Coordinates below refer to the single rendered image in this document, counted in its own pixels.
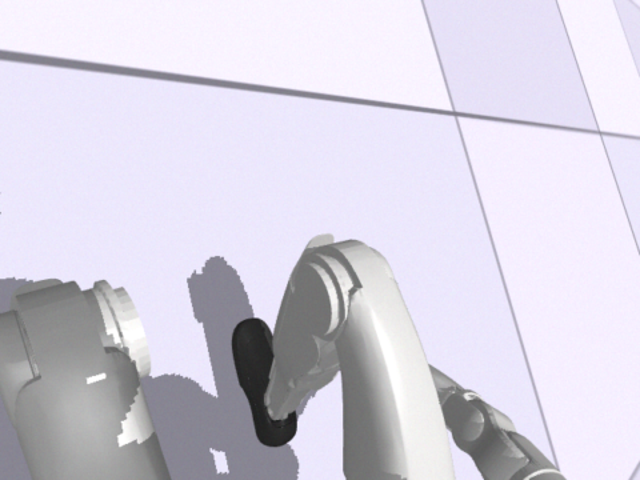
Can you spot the right robot arm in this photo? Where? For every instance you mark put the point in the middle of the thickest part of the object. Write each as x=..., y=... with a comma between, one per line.
x=490, y=438

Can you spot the right robot hand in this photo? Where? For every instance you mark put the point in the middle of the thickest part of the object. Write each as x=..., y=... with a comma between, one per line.
x=445, y=386

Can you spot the right robot foot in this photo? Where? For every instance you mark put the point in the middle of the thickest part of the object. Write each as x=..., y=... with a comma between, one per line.
x=253, y=356

